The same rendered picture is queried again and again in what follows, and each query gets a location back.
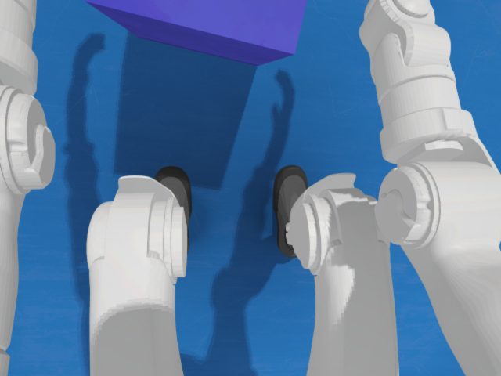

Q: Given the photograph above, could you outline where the left robot forearm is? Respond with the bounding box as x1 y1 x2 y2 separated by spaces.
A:
0 0 38 96

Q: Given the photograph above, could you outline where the robot left foot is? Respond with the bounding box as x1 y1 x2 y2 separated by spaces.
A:
155 166 192 254

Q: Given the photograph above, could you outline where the robot right thigh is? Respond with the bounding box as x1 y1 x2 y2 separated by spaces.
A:
296 188 399 376

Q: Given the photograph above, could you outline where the right robot forearm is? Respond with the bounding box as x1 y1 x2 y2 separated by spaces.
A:
359 0 500 174

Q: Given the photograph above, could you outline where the robot left upper arm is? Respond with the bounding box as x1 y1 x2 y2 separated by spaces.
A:
0 85 56 376

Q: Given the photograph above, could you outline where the robot right upper arm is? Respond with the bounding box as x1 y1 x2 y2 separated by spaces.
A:
374 161 501 376

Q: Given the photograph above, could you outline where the carton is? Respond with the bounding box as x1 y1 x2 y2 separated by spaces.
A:
85 0 308 66

